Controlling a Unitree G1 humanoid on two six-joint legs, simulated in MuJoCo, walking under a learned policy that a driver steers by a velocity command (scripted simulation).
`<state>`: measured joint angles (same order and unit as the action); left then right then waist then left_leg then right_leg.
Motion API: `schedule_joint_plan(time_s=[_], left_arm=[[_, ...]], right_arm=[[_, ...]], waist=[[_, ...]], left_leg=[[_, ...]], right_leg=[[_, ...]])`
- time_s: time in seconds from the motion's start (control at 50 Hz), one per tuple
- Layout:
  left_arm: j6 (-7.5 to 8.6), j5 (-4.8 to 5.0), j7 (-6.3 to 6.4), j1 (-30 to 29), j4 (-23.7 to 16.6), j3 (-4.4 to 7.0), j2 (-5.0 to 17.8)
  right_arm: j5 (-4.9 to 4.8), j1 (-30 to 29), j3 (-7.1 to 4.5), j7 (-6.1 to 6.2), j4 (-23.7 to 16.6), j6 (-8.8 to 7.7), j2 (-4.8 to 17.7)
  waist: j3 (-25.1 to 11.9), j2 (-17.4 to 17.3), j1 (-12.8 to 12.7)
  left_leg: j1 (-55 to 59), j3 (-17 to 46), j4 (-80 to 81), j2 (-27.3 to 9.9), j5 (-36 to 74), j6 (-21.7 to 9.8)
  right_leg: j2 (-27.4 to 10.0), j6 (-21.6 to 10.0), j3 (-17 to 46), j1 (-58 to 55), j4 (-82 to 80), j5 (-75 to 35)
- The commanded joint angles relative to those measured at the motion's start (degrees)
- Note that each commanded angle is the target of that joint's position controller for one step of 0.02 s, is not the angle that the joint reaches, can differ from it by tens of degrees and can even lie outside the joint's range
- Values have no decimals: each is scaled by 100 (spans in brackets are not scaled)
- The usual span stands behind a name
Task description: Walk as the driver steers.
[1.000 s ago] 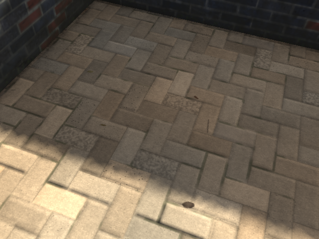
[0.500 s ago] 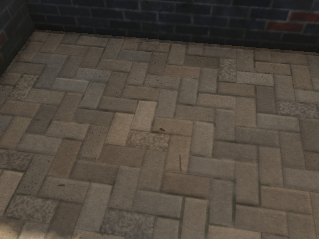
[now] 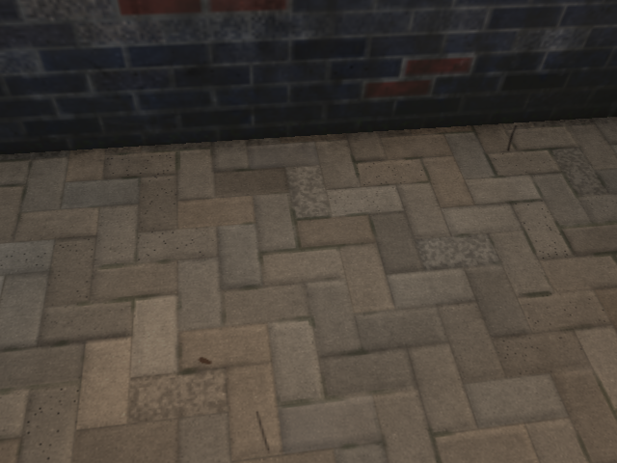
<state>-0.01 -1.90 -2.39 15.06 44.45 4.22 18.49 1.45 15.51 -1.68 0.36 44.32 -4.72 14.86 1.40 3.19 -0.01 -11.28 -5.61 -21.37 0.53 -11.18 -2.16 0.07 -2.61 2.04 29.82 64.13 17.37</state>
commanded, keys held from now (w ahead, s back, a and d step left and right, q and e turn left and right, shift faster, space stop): w+e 0.30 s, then w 0.14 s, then w+q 0.24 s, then q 0.32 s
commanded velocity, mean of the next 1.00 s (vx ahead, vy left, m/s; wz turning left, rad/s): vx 0.43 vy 0.00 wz -0.10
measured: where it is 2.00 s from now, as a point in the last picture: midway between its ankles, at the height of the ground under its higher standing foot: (362, 411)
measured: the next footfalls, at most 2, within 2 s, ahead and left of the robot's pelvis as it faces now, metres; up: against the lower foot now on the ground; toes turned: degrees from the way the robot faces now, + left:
right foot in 0.32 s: +0.30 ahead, -0.14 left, +0.00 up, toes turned -15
left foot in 0.86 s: +0.62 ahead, -0.06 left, +0.00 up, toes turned -4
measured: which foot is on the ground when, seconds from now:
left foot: down 0.00-0.32, up 0.34-0.84, down 0.86-1.00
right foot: up 0.00-0.30, down 0.32-0.88, up 0.90-1.00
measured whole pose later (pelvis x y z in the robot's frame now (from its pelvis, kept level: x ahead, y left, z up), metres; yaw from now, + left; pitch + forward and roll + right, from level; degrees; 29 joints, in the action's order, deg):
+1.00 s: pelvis +0.49 -0.10 -0.02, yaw -2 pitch +0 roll +0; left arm 2.1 -1.5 1.5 12.9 47.6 1.1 13.7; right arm -0.1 11.4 -3.2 -0.4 45.9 -0.8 15.4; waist 5.4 0.4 -0.3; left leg -21.6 -2.2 -27.8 6.7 -6.5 -7.3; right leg 0.5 0.6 0.1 25.0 73.2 24.8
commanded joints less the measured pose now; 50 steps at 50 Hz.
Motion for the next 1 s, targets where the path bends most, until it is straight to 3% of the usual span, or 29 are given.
schedule_joint_plan(time_s=[0.02,0.14,0.22,0.26,0.28,0.3,0.32,0.34,0.36,0.38,0.4,0.42,0.44,0.46,0.5,0.54,0.62,0.68,0.76,0.8,0.82,0.84,0.86,0.88,0.9,0.92,0.94,0.96,1.0], left_arm=[[-27,-26,-102,-131,-442,4,140],[24,3,-228,-1245,-826,-145,-84],[26,-46,-255,-1670,-1022,-160,-28],[23,-83,-200,-1496,-1008,-118,47],[41,-98,-159,-1116,-913,-70,124],[93,-126,-100,-337,-680,8,228],[130,-189,-4,672,-360,147,540],[125,-124,93,627,-420,286,1192],[74,68,142,918,-545,313,1243],[60,94,210,694,-363,263,1020],[101,115,239,455,-301,168,682],[157,104,245,208,-270,89,453],[205,127,244,29,-257,24,300],[271,124,220,-28,-235,-24,202],[393,136,184,136,-85,-19,254],[445,117,175,318,50,2,333],[498,102,197,632,258,-35,272],[545,96,243,665,361,-80,210],[510,113,387,875,610,-159,147],[483,103,468,820,663,-128,336],[455,93,514,704,652,-92,444],[424,86,532,583,614,-68,522],[419,161,515,314,509,-54,587],[464,145,476,599,250,-165,104],[403,264,446,1106,175,-186,-16],[356,86,426,823,223,-170,226],[350,90,398,420,102,-170,232],[321,40,393,217,67,-157,237],[69,-43,384,312,35,-163,153]], right_arm=[[-52,262,-184,-17,-142,-139,654],[-38,480,-233,-25,83,-106,721],[-34,778,-291,26,271,-18,898],[-22,834,-321,62,345,61,1055],[-19,855,-338,76,372,113,1151],[-45,811,-339,84,353,167,1198],[-26,831,-289,75,247,173,1074],[-41,1070,-104,-50,-154,144,285],[2,557,-207,-52,-290,128,778],[-61,145,-208,-69,-362,101,780],[-95,149,-139,-69,-310,35,654],[-48,233,-133,-76,-200,52,605],[44,445,-125,-91,-116,142,591],[76,664,-123,-120,20,249,554],[53,694,-135,-188,103,354,481],[16,322,-141,-228,49,390,428],[-43,-386,-168,-241,-82,380,401],[-24,-732,-142,-267,-143,339,336],[59,-1180,-24,-314,-317,265,116],[77,-721,-55,-299,-215,245,221],[85,-213,-96,-272,-75,233,330],[112,458,-172,-237,110,184,507],[190,1089,-252,-189,277,108,673],[163,1240,-409,-129,274,100,1320],[-59,1230,-514,-116,189,146,1620],[-256,845,-520,-89,29,237,1385],[-253,336,-423,-52,-73,319,1036],[-216,47,-331,-34,-91,391,722],[-174,-85,-292,-15,-90,446,621]], waist=[[-64,-889,2],[230,-853,198],[338,-828,295],[147,-909,168],[-118,-929,-12],[-571,-803,-371],[-1185,-353,-784],[-1691,1100,-390],[-2116,533,-751],[-1269,84,-623],[-665,-106,-396],[-384,-274,-134],[-314,-205,79],[-376,-151,182],[-306,-165,219],[-49,-147,121],[264,-106,-123],[372,-59,-191],[438,-57,-306],[94,193,-121],[-135,307,84],[-459,304,361],[-759,65,775],[-1353,-1097,524],[-2411,-1536,272],[-2206,-480,356],[-1297,-368,241],[-651,-70,65],[-353,-257,-139]], left_leg=[[673,1006,1170,-1578,1440,-678],[724,-39,1247,-1393,1738,-544],[1239,-373,944,-1589,2428,-417],[1517,-619,200,-1623,4136,-330],[1595,-713,-533,-1624,4913,-312],[1324,-841,-1665,-1554,4929,-243],[238,-870,-3217,-1419,3531,-85],[-2219,-788,-5141,-543,-1611,227],[-2868,370,-5959,-91,-1979,275],[-3250,609,-5884,-460,-1270,205],[-2990,582,-5370,-641,-875,170],[-2593,613,-4889,-791,-758,165],[-2175,629,-4625,-840,-736,199],[-1887,605,-4482,-835,-706,211],[-1886,533,-4264,-780,-490,213],[-2274,562,-3962,-801,-16,201],[-2922,850,-3239,-564,729,149],[-2916,724,-2566,-392,1202,87],[-2332,-39,-1498,-124,1232,-46],[-1754,-255,-1337,243,749,-222],[-1315,-273,-1262,410,507,-345],[-643,-104,-952,482,600,-502],[277,213,-223,274,1672,-717],[1879,1782,-1044,-1300,5218,-1284],[3110,3822,-932,-2440,7208,-2439],[2482,3273,-581,-2183,6116,-2340],[1551,2845,-234,-1875,4909,-2127],[767,2535,89,-1540,4154,-1834],[-212,2102,372,-1105,3584,-1540]], right_leg=[[-323,103,130,955,11,-483],[-367,74,-328,774,-1778,-1560],[-226,-220,-744,442,-2586,-1082],[104,-447,-977,-58,-2803,-471],[335,-589,-1042,-528,-2918,-204],[567,-757,-1029,-1501,-3279,-287],[163,-1000,-260,-3065,-3562,-87],[-1726,-1622,2647,-4806,-3914,274],[-2175,-1953,4225,-4906,-4671,-265],[-1975,-1792,3020,-4419,-4650,-981],[-1725,-1604,2331,-3544,-4702,-1788],[-1394,-1346,1801,-2947,-4801,-2285],[-1178,-1233,1442,-2513,-4931,-2603],[-1109,-1171,1169,-2328,-5055,-2795],[-1022,-1135,847,-2226,-5287,-2959],[-991,-1012,600,-2258,-5559,-2658],[-970,-706,125,-2675,-5754,-2589],[-975,-557,-266,-2919,-5794,-2886],[-953,-346,-843,-3234,-5151,-5139],[-981,-190,-923,-3509,-4295,-6618],[-1006,-137,-935,-3513,-3631,-7060],[-1004,-108,-923,-3350,-2679,-6762],[-750,-30,-1094,-2785,-1291,-5388],[-37,125,-1204,-1163,725,-489],[701,262,-301,205,2300,1916],[198,252,223,352,2242,1175],[9,281,164,478,1891,840],[-155,332,115,451,1419,726],[-242,459,54,-84,715,614]])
